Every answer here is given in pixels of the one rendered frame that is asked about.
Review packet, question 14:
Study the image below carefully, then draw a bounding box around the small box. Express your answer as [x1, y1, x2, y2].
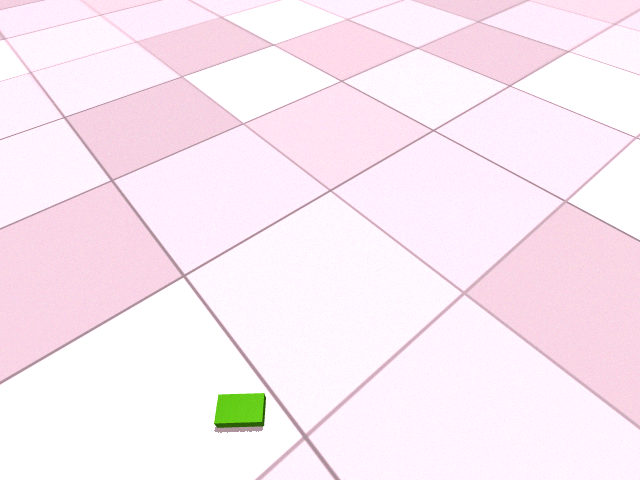
[214, 393, 266, 428]

